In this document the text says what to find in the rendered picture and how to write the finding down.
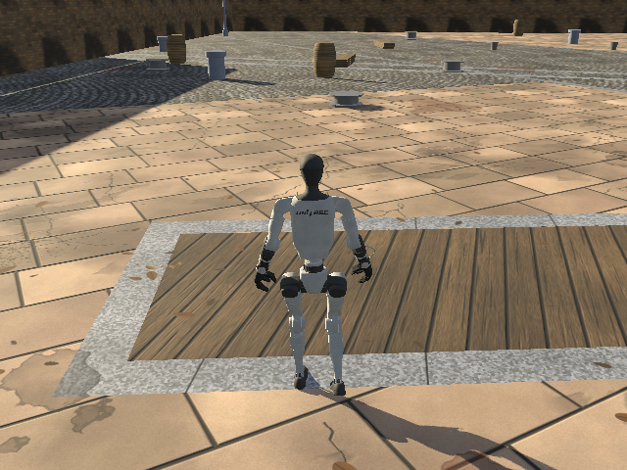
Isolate robot right upper arm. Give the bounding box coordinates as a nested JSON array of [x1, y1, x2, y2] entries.
[[332, 196, 362, 250]]

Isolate left robot forearm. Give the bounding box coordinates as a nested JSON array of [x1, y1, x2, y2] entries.
[[256, 236, 275, 274]]

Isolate robot torso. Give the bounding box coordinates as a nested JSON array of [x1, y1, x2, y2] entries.
[[290, 192, 336, 294]]

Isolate robot right hand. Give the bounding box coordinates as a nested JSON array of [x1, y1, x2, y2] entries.
[[350, 264, 372, 283]]

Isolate left robot thigh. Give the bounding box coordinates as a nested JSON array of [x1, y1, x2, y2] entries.
[[280, 272, 306, 334]]

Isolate right robot forearm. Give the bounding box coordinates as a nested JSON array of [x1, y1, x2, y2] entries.
[[352, 234, 370, 268]]

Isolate robot left upper arm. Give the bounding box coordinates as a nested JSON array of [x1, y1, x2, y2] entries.
[[265, 197, 292, 252]]

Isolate robot left hand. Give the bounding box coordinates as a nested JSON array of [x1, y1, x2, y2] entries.
[[254, 270, 276, 292]]

